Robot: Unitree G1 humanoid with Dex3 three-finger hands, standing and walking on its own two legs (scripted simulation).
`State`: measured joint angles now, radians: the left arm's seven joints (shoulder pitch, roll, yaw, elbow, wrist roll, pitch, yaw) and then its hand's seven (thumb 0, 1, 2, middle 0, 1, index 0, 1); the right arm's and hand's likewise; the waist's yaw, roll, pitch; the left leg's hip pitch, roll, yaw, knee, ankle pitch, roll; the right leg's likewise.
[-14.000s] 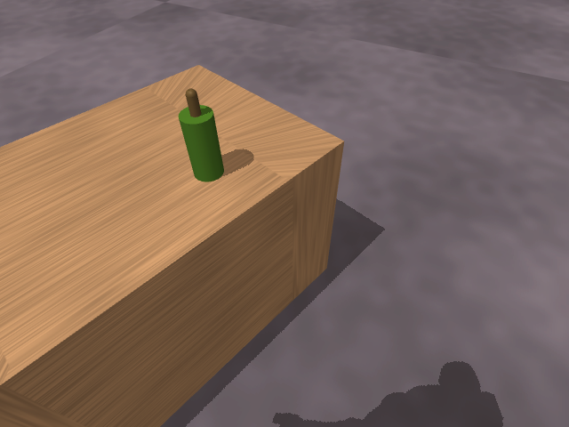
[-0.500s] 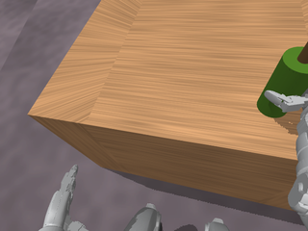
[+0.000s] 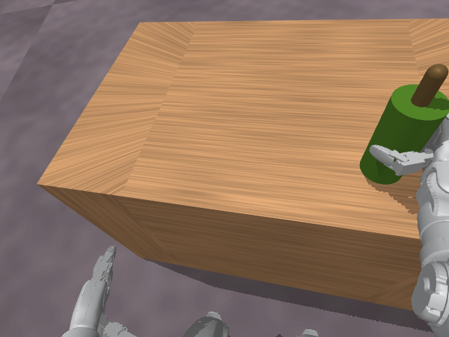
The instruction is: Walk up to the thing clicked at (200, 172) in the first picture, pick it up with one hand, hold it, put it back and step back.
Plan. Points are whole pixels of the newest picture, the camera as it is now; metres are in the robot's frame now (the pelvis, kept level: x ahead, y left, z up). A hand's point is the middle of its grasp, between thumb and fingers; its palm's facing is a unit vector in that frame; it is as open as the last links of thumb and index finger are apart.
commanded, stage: settle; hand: right
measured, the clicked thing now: (404, 127) +0.48 -0.21 +0.07
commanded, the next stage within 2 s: lift in 0.06 s
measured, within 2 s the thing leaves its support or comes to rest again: neither
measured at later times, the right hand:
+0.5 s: hand (402, 135) +0.46 -0.20 +0.08, palm faces +0.20 +0.98 -0.02, open 10.9 cm
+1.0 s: hand (418, 129) +0.40 -0.18 +0.16, palm faces +0.21 +0.98 -0.02, open 10.8 cm
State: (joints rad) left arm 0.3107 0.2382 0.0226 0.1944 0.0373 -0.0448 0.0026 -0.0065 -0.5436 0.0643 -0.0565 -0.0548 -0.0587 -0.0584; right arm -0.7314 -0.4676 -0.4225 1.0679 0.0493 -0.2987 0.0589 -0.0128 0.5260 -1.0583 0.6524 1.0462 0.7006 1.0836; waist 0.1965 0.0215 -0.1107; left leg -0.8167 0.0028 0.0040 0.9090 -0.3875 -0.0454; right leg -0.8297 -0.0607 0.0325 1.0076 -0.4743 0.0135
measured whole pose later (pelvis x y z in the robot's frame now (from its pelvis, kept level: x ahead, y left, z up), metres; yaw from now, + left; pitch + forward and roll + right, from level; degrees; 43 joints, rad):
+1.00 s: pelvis +0.01 +0.01 +0.04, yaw -1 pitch +4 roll +1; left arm 0.29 0.22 0.08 0.44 -0.01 -0.11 0.09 -0.01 -0.53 0.05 -0.04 -0.05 -0.05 -0.05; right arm -0.41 -0.26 -0.25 0.46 0.15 0.00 -0.02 -0.02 0.56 -1.08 0.67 1.04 0.72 1.08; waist 0.04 -0.03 -0.06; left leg -0.43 0.02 -0.01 0.68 -0.32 -0.03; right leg -0.41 -0.04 0.00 0.71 -0.37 0.02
